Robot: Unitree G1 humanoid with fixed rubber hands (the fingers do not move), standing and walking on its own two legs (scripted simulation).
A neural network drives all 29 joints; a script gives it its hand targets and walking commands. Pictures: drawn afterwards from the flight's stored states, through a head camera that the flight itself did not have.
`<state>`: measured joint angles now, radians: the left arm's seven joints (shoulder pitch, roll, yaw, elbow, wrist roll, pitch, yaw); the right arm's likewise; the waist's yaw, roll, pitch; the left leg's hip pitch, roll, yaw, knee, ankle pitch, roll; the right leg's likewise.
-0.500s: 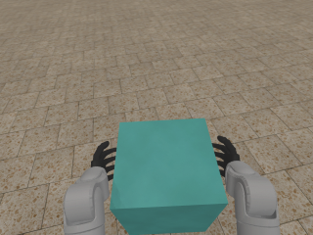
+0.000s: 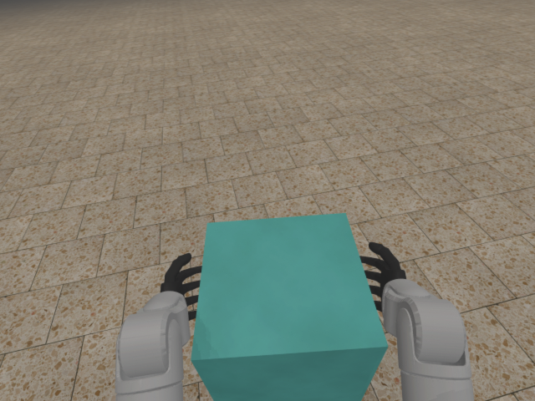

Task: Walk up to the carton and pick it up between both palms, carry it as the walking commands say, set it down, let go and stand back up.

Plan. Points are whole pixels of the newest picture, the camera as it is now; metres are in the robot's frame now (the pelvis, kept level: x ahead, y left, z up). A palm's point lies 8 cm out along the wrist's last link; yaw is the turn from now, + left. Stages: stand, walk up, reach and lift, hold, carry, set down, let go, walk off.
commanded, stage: carry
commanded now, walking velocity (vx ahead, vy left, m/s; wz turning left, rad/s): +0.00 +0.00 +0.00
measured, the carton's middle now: (283, 319) +0.27 +0.00 +0.01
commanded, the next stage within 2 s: hold in 0.98 s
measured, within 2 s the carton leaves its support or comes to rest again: neither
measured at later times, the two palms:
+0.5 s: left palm (183, 292) +0.28 +0.14 +0.09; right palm (394, 281) +0.28 -0.15 +0.09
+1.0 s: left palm (191, 287) +0.29 +0.14 +0.08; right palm (398, 277) +0.29 -0.16 +0.09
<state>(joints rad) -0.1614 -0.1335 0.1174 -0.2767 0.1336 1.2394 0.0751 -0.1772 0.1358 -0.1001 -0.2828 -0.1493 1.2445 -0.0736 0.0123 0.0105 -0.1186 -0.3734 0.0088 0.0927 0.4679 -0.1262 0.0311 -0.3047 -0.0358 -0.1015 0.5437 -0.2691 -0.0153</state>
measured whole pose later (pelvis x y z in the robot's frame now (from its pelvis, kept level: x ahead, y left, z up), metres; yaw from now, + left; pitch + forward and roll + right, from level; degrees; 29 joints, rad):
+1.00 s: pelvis +0.03 -0.01 +0.00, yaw +0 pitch +1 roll +1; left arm -0.17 -0.14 0.12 -0.26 0.16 1.20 0.05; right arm -0.18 0.14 -0.10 -0.27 -0.17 1.20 -0.06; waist 0.01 0.00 -0.08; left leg -0.33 0.03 0.09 0.50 -0.18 0.01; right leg -0.25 -0.02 -0.10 0.55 -0.31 -0.03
